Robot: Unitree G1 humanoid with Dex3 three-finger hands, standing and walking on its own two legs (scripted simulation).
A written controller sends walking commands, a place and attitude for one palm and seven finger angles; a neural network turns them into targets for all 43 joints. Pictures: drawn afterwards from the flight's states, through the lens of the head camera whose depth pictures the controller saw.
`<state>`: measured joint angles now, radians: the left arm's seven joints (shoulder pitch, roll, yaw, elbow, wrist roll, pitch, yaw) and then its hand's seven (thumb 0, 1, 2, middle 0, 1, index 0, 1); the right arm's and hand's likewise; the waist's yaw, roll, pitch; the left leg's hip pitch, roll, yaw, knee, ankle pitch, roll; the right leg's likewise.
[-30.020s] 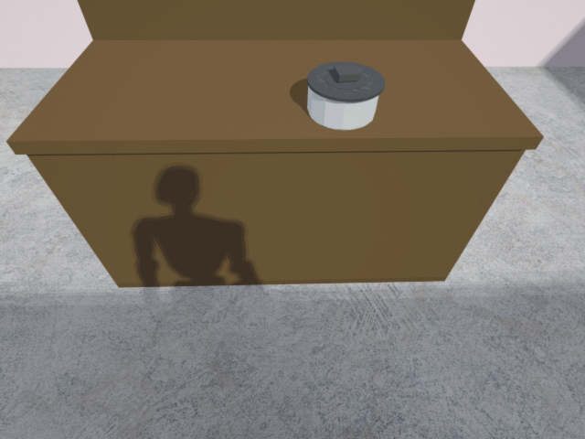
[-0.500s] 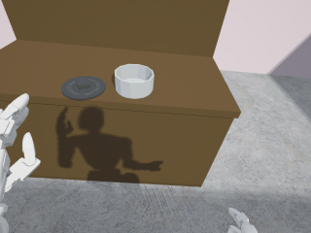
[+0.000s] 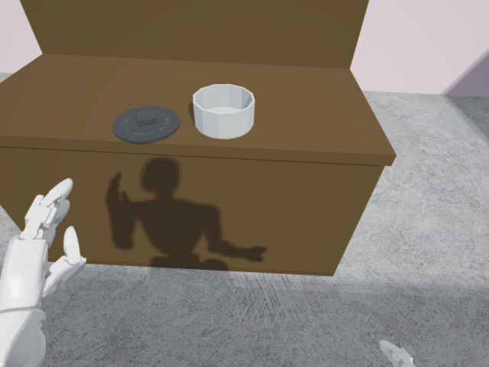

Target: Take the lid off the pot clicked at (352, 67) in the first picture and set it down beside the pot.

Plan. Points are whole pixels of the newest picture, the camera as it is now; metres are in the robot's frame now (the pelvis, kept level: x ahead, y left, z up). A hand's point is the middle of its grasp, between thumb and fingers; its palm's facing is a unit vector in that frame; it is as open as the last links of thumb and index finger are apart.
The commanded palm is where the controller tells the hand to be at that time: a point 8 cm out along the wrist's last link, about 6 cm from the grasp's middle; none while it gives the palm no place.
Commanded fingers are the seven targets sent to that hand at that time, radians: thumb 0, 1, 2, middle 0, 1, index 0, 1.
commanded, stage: stop stepping back and stand still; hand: left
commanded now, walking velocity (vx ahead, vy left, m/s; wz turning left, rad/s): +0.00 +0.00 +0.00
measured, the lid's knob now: (145, 117) +0.78 +0.33 +0.01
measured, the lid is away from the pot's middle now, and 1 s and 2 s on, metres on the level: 0.23 0.23 0.23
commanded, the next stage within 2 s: let the arm hang, fingers relaxed in 0.72 s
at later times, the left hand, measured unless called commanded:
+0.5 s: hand out of the picture -0.01 +0.20 -0.16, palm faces +0.08 -0.97 -0.21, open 7.2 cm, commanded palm none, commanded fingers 0.00 0.90 0.90 -0.20 -0.30 -0.20 -0.30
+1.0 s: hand out of the picture +0.04 +0.19 -0.16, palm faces +0.06 -0.98 -0.19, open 7.3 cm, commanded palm none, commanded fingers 0.00 0.90 0.90 -0.20 -0.30 -0.20 -0.30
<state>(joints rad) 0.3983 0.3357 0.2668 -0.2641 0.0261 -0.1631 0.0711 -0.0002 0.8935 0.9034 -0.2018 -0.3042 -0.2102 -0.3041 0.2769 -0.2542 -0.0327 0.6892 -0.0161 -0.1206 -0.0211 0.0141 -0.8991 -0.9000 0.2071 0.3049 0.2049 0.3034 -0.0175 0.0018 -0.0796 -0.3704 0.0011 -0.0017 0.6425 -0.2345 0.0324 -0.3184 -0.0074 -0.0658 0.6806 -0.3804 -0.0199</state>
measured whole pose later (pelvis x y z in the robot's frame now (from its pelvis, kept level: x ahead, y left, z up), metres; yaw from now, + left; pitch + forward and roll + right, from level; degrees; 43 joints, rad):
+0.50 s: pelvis +0.03 +0.01 +0.02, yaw +4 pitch +1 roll -1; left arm 0.32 0.20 0.02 1.09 0.01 0.02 0.03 -0.01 0.94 0.90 -0.20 -0.30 -0.20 -0.30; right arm 0.32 -0.11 -0.02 1.05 -0.01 0.00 -0.05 0.01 -0.90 -0.90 0.20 0.30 0.20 0.30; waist 0.00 -0.02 0.07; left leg -0.23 -0.02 0.00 0.49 -0.28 0.03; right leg -0.20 0.04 0.00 0.46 -0.28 -0.02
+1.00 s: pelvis +0.03 +0.02 +0.02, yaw +3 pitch -1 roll +0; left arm 0.25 0.15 0.01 1.12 0.01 0.00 0.04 0.00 0.93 0.90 -0.20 -0.30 -0.20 -0.30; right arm 0.29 -0.12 -0.03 1.11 -0.01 0.00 -0.05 0.01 -0.92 -0.90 0.20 0.30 0.20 0.30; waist -0.02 0.00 0.04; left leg -0.18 -0.03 0.02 0.45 -0.27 0.04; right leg -0.15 0.03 0.02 0.44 -0.28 -0.02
